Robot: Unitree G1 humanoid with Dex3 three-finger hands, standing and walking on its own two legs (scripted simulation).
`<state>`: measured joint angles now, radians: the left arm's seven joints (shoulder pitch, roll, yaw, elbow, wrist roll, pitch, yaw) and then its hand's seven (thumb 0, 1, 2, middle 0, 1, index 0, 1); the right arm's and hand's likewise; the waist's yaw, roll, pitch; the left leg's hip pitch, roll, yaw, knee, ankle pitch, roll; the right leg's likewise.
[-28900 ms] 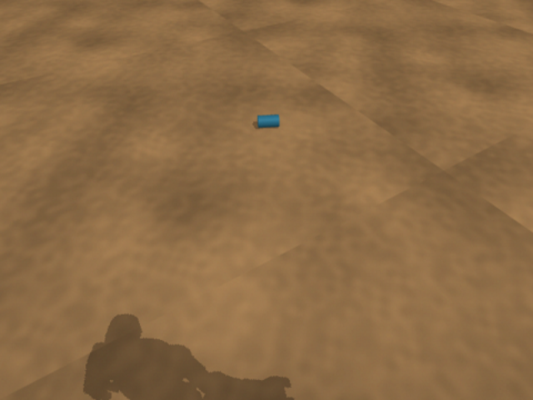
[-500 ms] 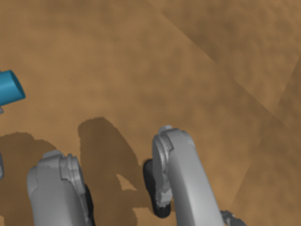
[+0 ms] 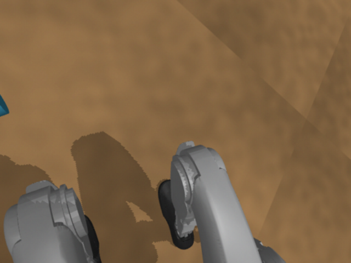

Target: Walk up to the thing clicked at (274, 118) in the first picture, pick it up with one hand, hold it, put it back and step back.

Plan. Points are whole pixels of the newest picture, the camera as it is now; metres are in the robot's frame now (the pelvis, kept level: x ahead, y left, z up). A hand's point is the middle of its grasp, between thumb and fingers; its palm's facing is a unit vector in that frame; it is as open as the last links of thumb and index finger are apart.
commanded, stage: rest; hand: left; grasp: from above
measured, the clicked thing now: out of the picture +0.47 +0.34 -0.23
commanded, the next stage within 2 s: open in 1.12 s
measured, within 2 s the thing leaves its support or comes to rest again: rests again in 1.68 s
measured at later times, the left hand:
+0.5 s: hand out of the picture +0.47 +0.33 -0.23, palm faces -0.43 -0.17 -0.89, open 10.4 cm
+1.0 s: hand out of the picture +0.47 +0.32 -0.24, palm faces -0.42 -0.17 -0.89, open 10.4 cm
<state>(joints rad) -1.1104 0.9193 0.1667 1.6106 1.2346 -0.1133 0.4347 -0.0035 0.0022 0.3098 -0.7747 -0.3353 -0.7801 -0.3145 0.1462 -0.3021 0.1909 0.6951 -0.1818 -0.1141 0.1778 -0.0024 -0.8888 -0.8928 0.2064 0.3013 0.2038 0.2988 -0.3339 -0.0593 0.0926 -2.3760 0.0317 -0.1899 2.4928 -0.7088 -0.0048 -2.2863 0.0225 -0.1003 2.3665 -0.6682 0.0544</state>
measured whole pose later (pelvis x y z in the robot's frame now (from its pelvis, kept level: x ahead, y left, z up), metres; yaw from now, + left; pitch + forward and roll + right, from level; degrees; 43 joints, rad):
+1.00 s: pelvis +0.00 +0.00 +0.00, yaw -3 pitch +30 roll -13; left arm -1.14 1.04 0.15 1.72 1.22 -0.12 0.55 0.00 -0.01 0.35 -0.76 -0.36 -0.76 -0.35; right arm 0.12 -0.35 0.31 0.65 -0.22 -0.22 0.22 0.00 -0.89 -0.90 0.21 0.30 0.20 0.30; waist -0.39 -0.13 0.18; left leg -2.36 0.04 -0.25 2.54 -0.72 -0.01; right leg -2.26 0.05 -0.15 2.36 -0.65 0.06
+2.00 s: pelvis -0.01 +0.01 +0.00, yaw -5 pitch +29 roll -15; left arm -1.18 1.11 0.11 1.74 1.21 -0.14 0.55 0.00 -0.49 0.98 -0.14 -0.94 -0.12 -0.95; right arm 0.11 -0.37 0.35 0.62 -0.23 -0.22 0.22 0.00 -0.88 -0.90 0.21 0.30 0.20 0.30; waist -0.41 -0.15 0.19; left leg -2.35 0.04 -0.27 2.53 -0.72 0.00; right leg -2.22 0.05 -0.17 2.33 -0.64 0.07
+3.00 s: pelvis -0.02 +0.00 +0.05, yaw +2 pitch +33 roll -10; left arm -1.01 0.82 -0.03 1.20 1.11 -0.12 0.09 0.00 -0.50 1.01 -0.09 -0.99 -0.08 -1.00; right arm 0.14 -0.32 0.14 0.59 -0.10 0.00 0.14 0.00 -0.90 -0.90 0.21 0.30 0.20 0.30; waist -0.23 0.01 -0.02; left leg -2.26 0.02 -0.17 2.33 -0.66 0.00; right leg -2.16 0.00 -0.10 2.22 -0.64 0.04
